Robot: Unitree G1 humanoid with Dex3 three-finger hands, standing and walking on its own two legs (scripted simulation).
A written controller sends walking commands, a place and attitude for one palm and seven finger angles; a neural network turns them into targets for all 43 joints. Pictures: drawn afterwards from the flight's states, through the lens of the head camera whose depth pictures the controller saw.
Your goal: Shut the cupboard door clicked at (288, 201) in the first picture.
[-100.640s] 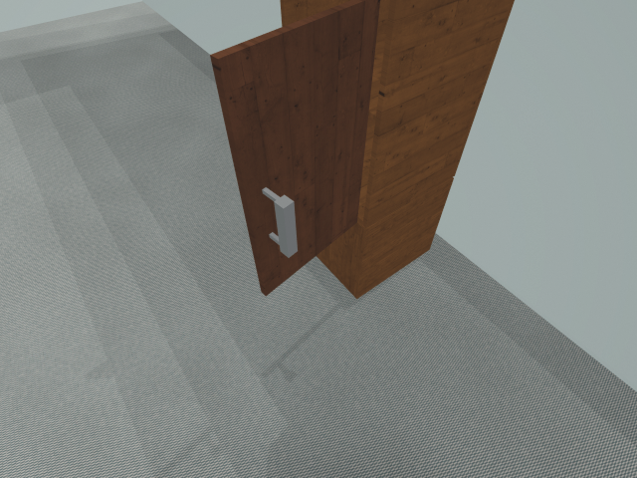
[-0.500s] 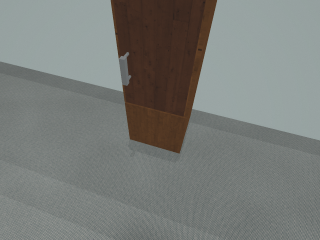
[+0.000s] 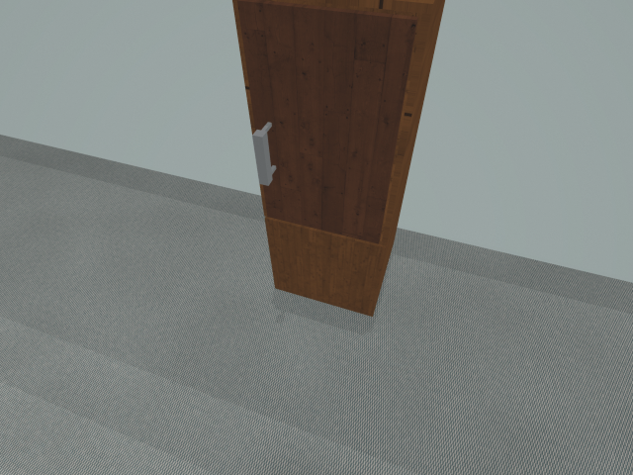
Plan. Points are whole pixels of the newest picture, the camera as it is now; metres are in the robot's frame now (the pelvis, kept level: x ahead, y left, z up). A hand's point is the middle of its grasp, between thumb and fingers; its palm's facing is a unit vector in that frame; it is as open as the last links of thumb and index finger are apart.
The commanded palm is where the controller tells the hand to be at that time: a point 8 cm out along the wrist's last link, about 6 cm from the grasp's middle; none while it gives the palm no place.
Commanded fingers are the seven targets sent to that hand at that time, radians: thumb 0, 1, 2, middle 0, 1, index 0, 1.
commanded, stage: let the arm hang, fingers relaxed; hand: left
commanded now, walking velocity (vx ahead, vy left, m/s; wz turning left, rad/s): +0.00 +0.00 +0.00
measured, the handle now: (266, 153) +0.85 +0.18 -0.09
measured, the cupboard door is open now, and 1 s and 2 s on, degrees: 0 0 0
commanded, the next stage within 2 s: look to check the result in 0.32 s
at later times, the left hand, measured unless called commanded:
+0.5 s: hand out of the picture +0.00 +0.16 -0.17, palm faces +0.03 -0.98 -0.18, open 7.3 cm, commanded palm none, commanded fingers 0.00 0.90 0.90 -0.20 -0.30 -0.20 -0.30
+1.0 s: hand out of the picture +0.02 +0.17 -0.17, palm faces +0.03 -0.98 -0.18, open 7.3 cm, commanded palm none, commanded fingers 0.00 0.90 0.90 -0.20 -0.30 -0.20 -0.30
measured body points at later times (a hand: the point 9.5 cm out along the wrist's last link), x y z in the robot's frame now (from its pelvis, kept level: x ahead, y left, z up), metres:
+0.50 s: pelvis +0.02 +0.00 +0.00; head +0.03 +0.00 +0.45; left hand +0.00 +0.22 -0.16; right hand +0.00 -0.21 -0.16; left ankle +0.05 +0.10 -0.74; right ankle -0.01 -0.11 -0.74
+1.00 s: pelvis +0.03 +0.00 +0.00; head +0.03 +0.00 +0.45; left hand +0.02 +0.22 -0.16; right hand +0.03 -0.23 -0.16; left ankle +0.05 +0.10 -0.74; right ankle -0.01 -0.11 -0.74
